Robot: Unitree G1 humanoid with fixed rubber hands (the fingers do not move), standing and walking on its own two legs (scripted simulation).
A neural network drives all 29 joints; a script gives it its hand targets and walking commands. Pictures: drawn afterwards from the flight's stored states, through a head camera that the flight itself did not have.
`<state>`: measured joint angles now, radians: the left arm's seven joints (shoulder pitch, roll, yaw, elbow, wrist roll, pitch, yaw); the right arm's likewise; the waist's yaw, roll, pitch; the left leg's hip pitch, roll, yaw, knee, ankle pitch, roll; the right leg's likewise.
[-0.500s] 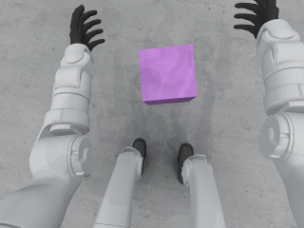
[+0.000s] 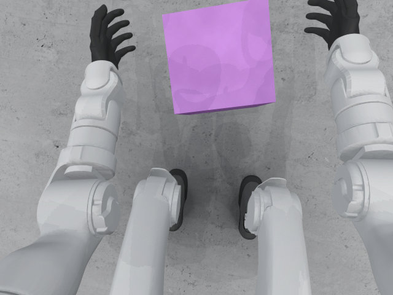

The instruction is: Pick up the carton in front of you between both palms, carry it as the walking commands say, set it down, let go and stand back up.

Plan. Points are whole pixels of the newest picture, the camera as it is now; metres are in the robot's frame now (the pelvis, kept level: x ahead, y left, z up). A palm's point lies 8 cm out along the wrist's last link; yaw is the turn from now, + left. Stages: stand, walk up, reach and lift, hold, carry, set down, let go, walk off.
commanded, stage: reach and lift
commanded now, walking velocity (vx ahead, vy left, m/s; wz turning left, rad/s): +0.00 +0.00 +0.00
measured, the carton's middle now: (218, 70) +0.52 +0.00 -0.37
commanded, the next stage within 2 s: none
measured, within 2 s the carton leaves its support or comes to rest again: leaves its support in 1.24 s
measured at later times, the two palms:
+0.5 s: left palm (139, 74) +0.50 +0.18 -0.31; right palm (299, 56) +0.54 -0.18 -0.32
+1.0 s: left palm (150, 71) +0.50 +0.15 -0.29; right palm (287, 54) +0.54 -0.15 -0.30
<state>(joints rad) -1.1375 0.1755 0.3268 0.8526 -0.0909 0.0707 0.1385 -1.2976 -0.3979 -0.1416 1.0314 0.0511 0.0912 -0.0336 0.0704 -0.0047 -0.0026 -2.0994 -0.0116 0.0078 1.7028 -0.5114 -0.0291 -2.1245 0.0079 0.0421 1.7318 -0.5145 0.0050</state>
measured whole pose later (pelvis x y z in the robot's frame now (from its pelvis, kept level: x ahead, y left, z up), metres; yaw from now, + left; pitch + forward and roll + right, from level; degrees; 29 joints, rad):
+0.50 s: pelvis -0.03 +0.00 -0.13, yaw +0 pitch +36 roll +3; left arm -1.49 0.27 0.17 1.10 -0.25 0.06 0.18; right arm -1.64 -0.52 0.09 1.25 0.25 0.07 -0.05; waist 0.07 0.04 0.46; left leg -2.24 -0.03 0.01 2.16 -0.55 -0.04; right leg -2.27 0.01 0.05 2.20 -0.56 0.00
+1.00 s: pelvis -0.04 +0.00 -0.12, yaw +1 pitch +36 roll +4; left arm -1.51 0.20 0.23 1.12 -0.18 0.05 0.19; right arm -1.66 -0.42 0.08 1.30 0.19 0.06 -0.07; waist 0.06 0.03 0.42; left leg -2.24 -0.03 0.01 2.14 -0.54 -0.05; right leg -2.27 0.00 0.05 2.19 -0.55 0.00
